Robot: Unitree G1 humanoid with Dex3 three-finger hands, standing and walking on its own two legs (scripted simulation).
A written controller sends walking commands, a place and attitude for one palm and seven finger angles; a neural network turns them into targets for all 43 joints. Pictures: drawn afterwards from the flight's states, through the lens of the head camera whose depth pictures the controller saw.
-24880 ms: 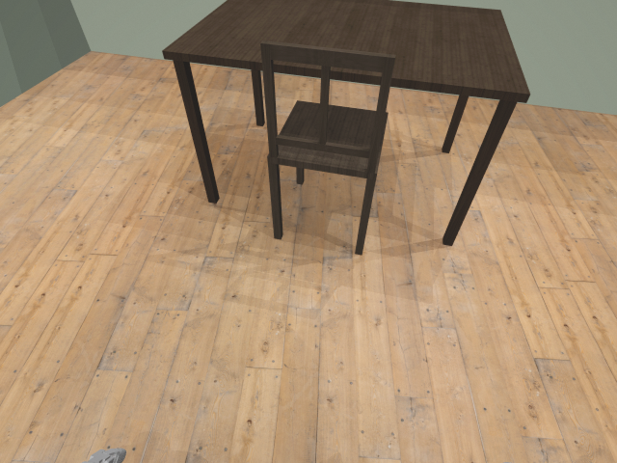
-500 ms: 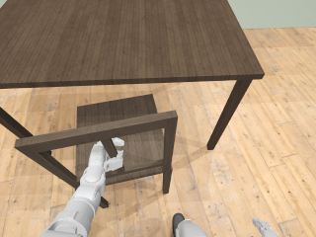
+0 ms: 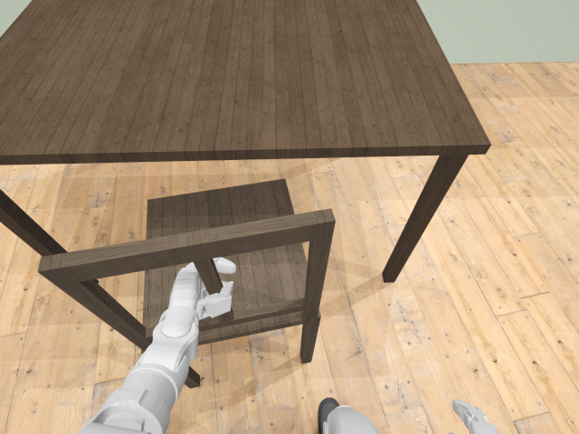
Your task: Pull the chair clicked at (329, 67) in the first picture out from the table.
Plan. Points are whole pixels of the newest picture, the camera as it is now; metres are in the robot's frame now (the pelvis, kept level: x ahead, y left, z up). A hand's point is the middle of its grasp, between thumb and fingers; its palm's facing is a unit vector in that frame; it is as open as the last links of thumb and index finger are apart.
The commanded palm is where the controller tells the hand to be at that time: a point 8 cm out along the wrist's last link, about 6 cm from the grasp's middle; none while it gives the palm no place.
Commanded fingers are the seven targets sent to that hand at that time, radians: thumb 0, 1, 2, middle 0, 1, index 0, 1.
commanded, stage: step backward, pulling the chair out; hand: left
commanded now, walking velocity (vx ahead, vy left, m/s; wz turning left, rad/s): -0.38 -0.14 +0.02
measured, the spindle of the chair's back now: (216, 291) +0.35 +0.13 -0.10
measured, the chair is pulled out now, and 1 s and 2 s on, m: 0.16 0.21 0.35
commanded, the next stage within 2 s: none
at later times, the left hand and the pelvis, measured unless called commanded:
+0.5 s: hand (224, 300) +0.32 +0.10 -0.07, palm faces +0.01 -0.99 -0.16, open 5.4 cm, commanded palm +0.31 +0.15 -0.06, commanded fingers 0.00 0.90 0.90 -0.50 -1.45 -0.50 -1.45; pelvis +0.00 -0.02 +0.00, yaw +0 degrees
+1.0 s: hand (219, 332) +0.27 +0.11 -0.07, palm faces -0.07 -0.99 -0.15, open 5.3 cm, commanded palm +0.26 +0.16 -0.06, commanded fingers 0.00 0.90 0.90 -0.50 -1.45 -0.50 -1.45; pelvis -0.05 +0.00 +0.00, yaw -2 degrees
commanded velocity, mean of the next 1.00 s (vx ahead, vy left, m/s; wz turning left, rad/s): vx -0.38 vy -0.02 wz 0.00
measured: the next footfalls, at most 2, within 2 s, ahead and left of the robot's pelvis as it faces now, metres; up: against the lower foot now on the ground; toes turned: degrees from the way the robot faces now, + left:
left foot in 0.86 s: -0.08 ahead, +0.13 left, +0.00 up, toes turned +2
right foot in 1.04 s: +0.05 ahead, -0.11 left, +0.00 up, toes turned -2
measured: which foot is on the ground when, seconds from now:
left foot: down 0.00-0.60, up 0.62-0.84, down 0.86-1.00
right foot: down 0.00-0.94, up 0.96-1.00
